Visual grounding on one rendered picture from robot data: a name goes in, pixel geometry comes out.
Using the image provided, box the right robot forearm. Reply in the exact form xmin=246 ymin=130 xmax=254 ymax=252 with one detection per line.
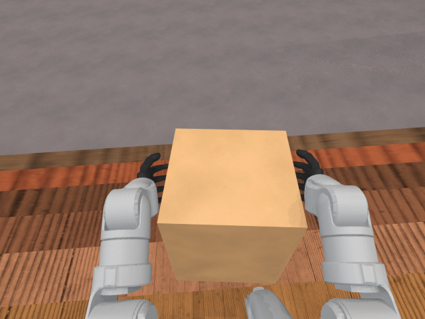
xmin=304 ymin=174 xmax=402 ymax=319

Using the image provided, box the robot right upper arm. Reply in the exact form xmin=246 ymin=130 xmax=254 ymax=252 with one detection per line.
xmin=321 ymin=298 xmax=399 ymax=319

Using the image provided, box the right robot thigh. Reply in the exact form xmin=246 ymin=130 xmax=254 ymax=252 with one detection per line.
xmin=244 ymin=289 xmax=293 ymax=319

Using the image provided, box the left robot forearm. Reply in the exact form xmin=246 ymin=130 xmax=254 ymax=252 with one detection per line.
xmin=85 ymin=177 xmax=159 ymax=319

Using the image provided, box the robot left upper arm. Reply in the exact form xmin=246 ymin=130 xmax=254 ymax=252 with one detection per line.
xmin=88 ymin=299 xmax=158 ymax=319

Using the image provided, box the carton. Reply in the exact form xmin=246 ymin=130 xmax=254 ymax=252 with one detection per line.
xmin=157 ymin=128 xmax=308 ymax=284

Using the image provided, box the left robot hand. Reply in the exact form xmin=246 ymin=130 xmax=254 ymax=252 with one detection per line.
xmin=137 ymin=153 xmax=169 ymax=203

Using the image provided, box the right robot hand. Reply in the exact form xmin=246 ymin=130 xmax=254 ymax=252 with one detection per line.
xmin=293 ymin=150 xmax=324 ymax=201

